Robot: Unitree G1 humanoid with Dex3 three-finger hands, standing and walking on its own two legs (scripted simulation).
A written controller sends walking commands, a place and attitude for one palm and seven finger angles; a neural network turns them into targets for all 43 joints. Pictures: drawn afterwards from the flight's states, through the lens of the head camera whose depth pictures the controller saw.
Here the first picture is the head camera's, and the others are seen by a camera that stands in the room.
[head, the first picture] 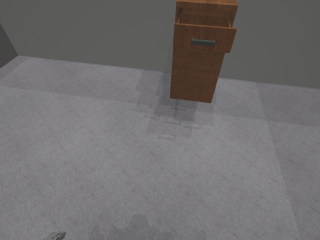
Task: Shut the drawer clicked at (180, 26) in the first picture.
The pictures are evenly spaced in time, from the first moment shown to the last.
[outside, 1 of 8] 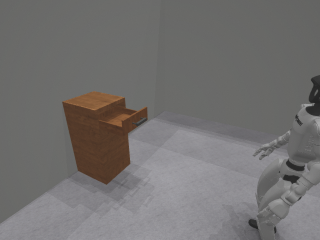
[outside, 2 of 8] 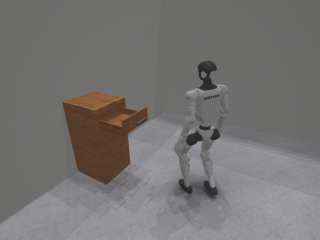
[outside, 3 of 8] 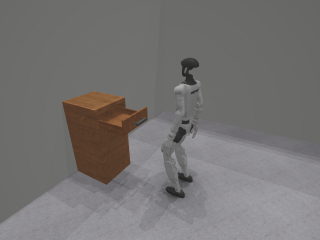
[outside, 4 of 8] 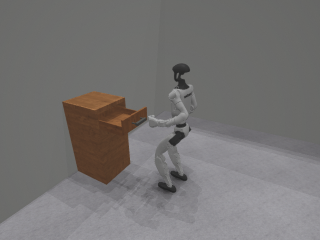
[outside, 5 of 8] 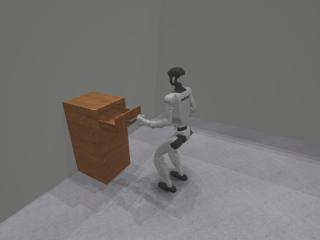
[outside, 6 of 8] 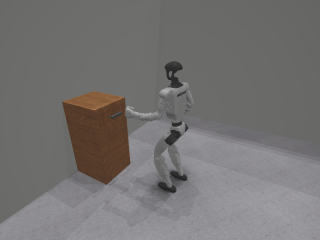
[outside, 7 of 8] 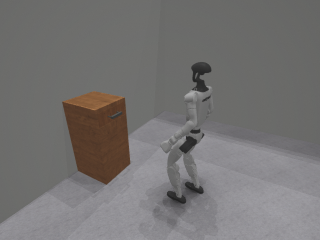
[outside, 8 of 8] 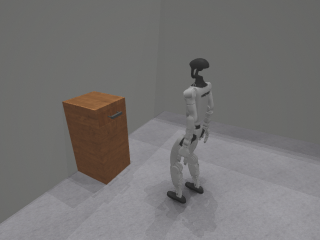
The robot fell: no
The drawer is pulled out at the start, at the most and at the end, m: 0.29 0.29 0.00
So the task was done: yes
